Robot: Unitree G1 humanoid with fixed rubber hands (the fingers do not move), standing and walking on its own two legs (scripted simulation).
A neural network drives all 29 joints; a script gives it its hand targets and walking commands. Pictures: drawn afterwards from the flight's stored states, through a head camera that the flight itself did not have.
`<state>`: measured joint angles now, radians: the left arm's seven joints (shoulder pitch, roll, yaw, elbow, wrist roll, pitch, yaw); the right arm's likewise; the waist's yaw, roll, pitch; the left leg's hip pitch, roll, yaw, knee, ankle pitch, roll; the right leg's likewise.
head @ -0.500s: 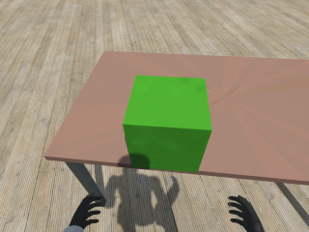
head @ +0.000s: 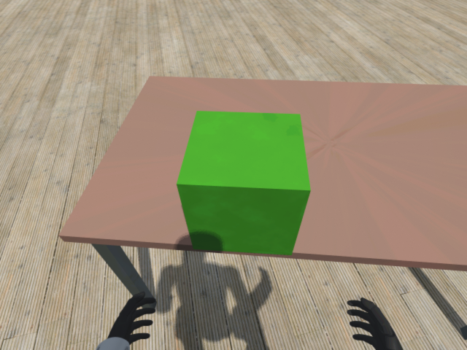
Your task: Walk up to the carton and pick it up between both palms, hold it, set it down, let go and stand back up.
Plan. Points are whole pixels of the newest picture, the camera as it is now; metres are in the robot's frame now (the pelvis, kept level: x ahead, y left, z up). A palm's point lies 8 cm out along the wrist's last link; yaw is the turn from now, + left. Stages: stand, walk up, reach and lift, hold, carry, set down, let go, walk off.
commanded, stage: let go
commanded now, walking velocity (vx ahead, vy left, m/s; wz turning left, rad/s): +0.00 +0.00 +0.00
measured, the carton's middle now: (244, 184) +0.45 +0.01 +0.00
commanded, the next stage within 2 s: stand in 0.10 s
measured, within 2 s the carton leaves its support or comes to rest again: neither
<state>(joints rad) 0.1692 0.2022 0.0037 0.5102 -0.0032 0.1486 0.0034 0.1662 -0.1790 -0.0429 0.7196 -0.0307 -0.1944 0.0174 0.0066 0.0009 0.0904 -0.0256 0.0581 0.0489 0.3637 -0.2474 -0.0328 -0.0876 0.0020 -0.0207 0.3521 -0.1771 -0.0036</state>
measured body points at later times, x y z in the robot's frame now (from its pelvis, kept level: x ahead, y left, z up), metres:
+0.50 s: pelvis -0.02 +0.02 -0.01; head -0.03 +0.02 +0.44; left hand +0.07 +0.29 -0.11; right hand +0.09 -0.25 -0.11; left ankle -0.03 +0.13 -0.75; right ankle +0.02 -0.12 -0.75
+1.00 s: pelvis -0.03 +0.02 -0.01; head -0.05 +0.02 +0.44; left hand +0.02 +0.29 -0.13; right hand +0.06 -0.24 -0.12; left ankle -0.03 +0.13 -0.75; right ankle +0.02 -0.12 -0.75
